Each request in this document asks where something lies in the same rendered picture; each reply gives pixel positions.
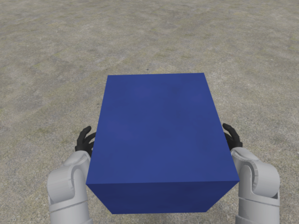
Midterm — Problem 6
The carton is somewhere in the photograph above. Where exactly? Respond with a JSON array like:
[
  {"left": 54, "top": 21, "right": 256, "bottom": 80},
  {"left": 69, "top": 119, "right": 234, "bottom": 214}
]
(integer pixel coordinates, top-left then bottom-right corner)
[{"left": 86, "top": 73, "right": 240, "bottom": 214}]

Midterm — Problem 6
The robot right hand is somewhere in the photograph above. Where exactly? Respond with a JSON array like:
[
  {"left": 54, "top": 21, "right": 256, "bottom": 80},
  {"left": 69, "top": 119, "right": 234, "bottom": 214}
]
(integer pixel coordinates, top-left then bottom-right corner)
[{"left": 222, "top": 123, "right": 242, "bottom": 151}]

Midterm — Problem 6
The robot left hand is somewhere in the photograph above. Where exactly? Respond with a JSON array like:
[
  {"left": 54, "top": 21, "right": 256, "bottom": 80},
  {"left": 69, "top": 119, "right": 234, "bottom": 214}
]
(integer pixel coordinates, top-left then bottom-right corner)
[{"left": 75, "top": 126, "right": 96, "bottom": 157}]

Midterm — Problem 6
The robot left forearm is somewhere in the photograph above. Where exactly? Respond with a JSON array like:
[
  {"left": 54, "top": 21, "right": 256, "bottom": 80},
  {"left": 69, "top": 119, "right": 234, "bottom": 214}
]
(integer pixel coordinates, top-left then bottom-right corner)
[{"left": 47, "top": 151, "right": 93, "bottom": 224}]

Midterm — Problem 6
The robot right forearm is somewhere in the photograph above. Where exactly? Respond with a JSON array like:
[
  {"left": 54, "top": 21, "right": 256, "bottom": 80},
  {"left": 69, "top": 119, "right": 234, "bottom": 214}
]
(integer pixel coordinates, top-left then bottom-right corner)
[{"left": 230, "top": 147, "right": 280, "bottom": 224}]

